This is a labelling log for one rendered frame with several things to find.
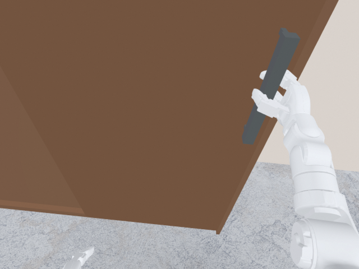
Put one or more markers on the wardrobe door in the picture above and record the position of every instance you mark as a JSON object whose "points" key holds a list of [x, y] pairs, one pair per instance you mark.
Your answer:
{"points": [[28, 173], [142, 103]]}

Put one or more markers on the left robot hand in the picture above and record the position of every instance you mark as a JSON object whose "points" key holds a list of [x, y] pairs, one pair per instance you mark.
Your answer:
{"points": [[79, 258]]}

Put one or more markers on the handle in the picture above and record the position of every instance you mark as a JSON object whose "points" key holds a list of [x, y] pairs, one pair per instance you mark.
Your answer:
{"points": [[278, 65]]}

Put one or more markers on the robot right upper arm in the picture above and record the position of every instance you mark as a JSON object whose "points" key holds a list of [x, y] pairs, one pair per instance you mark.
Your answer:
{"points": [[321, 244]]}

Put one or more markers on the right robot hand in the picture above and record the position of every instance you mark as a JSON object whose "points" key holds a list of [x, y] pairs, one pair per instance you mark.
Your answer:
{"points": [[296, 99]]}

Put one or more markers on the robot right forearm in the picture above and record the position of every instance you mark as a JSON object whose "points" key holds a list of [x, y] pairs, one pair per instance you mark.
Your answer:
{"points": [[316, 190]]}

